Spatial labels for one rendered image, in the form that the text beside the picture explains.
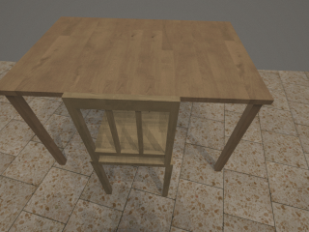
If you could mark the chair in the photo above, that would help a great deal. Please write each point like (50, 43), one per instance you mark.
(135, 130)

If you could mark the table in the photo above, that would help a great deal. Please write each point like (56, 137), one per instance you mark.
(196, 60)

